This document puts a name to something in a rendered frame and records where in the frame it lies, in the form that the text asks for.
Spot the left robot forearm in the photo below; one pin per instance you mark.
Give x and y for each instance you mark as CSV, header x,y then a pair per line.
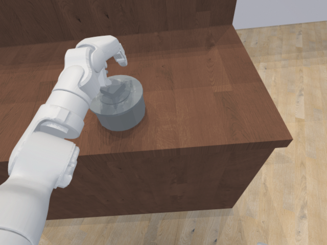
x,y
63,113

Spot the pot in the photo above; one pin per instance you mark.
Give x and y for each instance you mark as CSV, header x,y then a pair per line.
x,y
125,121

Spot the lid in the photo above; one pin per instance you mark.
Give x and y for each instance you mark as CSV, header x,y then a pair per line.
x,y
127,100

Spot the knob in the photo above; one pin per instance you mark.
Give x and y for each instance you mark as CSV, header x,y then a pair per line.
x,y
114,89

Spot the robot left upper arm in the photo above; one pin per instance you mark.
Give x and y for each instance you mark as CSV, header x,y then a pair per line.
x,y
45,162

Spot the table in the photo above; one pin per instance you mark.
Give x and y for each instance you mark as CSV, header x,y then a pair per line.
x,y
209,126

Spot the robot left hand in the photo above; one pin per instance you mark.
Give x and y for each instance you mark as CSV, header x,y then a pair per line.
x,y
111,48

